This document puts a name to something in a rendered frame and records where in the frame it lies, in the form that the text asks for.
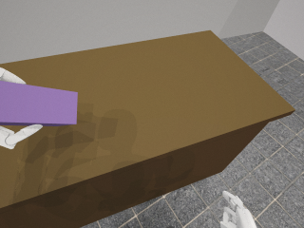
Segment robot left hand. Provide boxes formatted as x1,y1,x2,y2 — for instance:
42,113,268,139
0,67,43,149

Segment table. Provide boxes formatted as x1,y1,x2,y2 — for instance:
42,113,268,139
0,30,295,228

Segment robot right hand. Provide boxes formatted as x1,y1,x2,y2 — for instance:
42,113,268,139
220,191,257,228

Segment sponge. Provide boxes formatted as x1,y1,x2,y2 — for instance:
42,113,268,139
0,81,78,126

